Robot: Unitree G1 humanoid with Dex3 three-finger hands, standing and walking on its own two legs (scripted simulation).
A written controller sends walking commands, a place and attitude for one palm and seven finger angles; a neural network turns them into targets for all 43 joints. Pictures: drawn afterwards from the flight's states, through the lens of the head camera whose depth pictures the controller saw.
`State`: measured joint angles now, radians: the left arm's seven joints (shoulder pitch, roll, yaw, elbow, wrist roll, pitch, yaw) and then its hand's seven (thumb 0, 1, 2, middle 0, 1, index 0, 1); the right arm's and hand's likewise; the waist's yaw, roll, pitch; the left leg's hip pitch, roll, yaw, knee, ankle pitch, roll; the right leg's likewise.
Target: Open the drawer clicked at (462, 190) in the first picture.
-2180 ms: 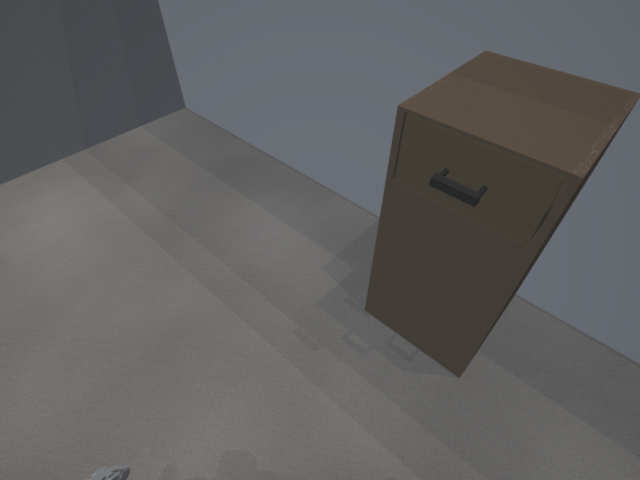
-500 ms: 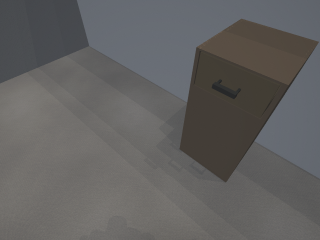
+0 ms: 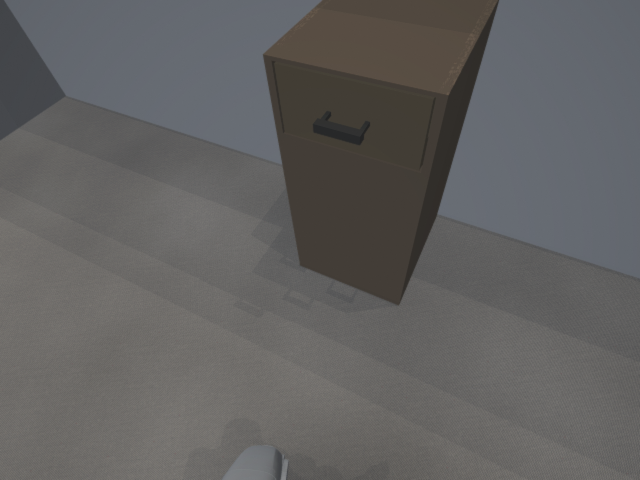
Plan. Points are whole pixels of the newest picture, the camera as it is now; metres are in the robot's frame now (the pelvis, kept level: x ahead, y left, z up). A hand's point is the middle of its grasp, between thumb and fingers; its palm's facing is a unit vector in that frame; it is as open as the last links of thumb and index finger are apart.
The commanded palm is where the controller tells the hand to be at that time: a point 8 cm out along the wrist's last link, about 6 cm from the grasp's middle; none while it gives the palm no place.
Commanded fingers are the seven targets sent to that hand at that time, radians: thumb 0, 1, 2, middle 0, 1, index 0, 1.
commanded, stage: turn to face it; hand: left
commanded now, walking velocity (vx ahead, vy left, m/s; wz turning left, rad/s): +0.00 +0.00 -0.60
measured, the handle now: (342, 126) +0.78 +0.03 -0.05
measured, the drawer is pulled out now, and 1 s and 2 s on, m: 0.00 0.00 0.00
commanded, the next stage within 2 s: take the last steps up to it in 0.58 s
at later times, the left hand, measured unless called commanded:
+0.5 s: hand out of the picture +0.10 +0.26 -0.17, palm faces -0.17 -0.96 -0.24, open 7.4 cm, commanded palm none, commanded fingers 0.00 0.90 0.90 -0.20 -0.30 -0.20 -0.30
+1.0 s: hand (206, 446) +0.17 +0.20 -0.17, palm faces -0.45 -0.88 -0.14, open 7.4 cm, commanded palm none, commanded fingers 0.00 0.90 0.90 -0.20 -0.30 -0.20 -0.30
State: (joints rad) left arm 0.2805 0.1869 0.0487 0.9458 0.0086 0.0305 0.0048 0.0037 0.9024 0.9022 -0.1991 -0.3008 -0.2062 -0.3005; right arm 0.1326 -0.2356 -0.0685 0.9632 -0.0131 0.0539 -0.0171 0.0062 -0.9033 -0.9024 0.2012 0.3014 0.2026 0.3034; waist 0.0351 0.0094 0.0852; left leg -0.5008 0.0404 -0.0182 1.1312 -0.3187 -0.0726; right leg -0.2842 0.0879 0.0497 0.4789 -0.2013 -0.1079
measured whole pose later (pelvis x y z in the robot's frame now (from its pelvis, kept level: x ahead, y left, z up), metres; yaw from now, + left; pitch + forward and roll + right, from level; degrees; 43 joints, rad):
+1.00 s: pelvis +0.03 +0.08 +0.00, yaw -24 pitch +1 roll -1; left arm 0.18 0.18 0.04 1.00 0.03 0.04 -0.02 0.01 0.91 0.90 -0.19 -0.30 -0.20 -0.30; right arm 0.45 -0.16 -0.03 1.09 -0.03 -0.03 -0.02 0.00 -0.90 -0.90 0.20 0.30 0.20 0.30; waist -0.07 -0.01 0.00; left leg -0.13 0.02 0.12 0.40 -0.29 0.04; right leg -0.30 -0.03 -0.07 0.63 -0.39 0.01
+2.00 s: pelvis +0.19 +0.01 -0.02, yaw -25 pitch +0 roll +1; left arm 0.21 0.17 0.06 0.99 0.02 0.04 0.03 0.00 0.91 0.90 -0.19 -0.30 -0.20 -0.30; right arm 0.21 -0.16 -0.07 1.03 -0.02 0.03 -0.02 0.00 -0.91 -0.90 0.20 0.30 0.20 0.30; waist -0.02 0.01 0.04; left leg -0.37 0.09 0.18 0.57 -0.19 0.00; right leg -0.26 -0.05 -0.04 0.61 -0.36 0.01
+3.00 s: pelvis +0.21 +0.04 +0.00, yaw -24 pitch +0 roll +1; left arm 0.26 0.15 0.01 1.15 0.01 0.00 0.04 0.01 0.92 0.90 -0.20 -0.30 -0.20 -0.30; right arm 0.26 -0.16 0.00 1.14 -0.01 -0.01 -0.04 0.00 -0.93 -0.90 0.20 0.30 0.20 0.30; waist 0.00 0.00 0.00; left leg -0.11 0.01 0.07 0.40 -0.29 0.00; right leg -0.16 -0.02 -0.05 0.44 -0.29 -0.01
